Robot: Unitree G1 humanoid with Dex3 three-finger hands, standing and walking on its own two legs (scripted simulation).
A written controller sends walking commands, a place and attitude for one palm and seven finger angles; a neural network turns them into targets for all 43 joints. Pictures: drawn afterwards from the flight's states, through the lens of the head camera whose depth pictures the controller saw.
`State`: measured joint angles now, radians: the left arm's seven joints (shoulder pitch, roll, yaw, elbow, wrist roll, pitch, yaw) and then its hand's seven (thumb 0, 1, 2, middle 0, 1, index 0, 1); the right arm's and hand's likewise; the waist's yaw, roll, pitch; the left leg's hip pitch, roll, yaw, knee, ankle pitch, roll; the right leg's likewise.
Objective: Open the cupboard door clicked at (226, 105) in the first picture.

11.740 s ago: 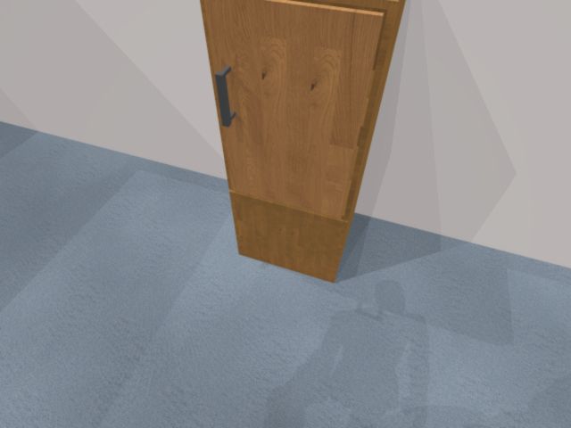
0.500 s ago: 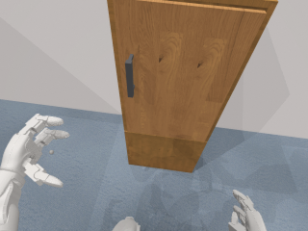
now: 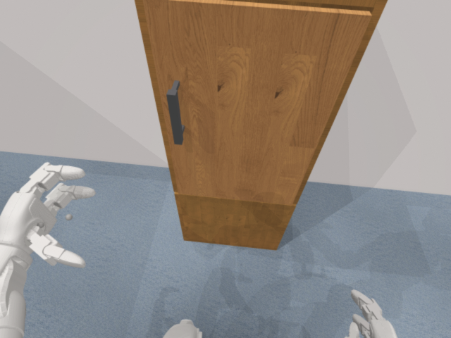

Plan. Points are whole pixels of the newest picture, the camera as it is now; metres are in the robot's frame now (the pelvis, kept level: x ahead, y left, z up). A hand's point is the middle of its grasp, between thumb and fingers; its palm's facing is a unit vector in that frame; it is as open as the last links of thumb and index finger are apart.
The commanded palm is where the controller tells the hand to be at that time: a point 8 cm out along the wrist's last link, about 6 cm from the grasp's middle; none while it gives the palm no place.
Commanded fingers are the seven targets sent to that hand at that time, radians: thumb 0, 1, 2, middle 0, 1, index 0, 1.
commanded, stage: raise the hand with hooked fingers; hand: left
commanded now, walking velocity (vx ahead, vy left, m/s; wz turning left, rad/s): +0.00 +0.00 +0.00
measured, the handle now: (177, 113) +0.56 +0.15 +0.07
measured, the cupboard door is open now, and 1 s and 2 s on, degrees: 0 0 0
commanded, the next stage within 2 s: move the hooked fingers beside the handle in 0.10 s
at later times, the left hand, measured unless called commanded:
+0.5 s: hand (86, 200) +0.32 +0.26 +0.08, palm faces -0.05 -1.00 +0.00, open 14.0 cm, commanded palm +0.30 +0.31 +0.08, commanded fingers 0.00 -0.50 0.30 -0.30 -1.20 -0.30 -1.20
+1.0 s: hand (107, 167) +0.39 +0.25 +0.07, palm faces -0.06 -1.00 +0.02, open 14.0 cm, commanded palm +0.38 +0.30 +0.07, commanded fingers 0.00 -0.50 0.30 -0.30 -1.20 -0.30 -1.20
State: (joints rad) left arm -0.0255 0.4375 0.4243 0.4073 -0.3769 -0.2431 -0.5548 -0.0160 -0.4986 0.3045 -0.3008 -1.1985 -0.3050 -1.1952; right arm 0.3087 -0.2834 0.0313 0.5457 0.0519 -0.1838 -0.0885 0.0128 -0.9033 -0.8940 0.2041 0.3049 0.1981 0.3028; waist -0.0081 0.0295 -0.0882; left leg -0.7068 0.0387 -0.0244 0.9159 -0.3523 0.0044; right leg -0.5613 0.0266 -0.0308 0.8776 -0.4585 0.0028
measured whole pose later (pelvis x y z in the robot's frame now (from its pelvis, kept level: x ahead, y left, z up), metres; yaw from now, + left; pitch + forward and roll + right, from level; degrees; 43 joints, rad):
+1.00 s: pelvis +0.00 +0.01 -0.01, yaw -1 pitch +13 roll -3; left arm -0.47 0.48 0.40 0.81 -0.27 -0.29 -0.49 -0.02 -0.50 0.30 -0.30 -1.20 -0.30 -1.20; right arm 0.33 -0.28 0.03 0.59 0.05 -0.07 -0.07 0.01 -0.90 -0.89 0.20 0.30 0.20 0.30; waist -0.06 0.01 -0.10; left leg -0.83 0.05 -0.02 0.98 -0.38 0.01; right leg -0.69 0.03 -0.02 0.95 -0.48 0.01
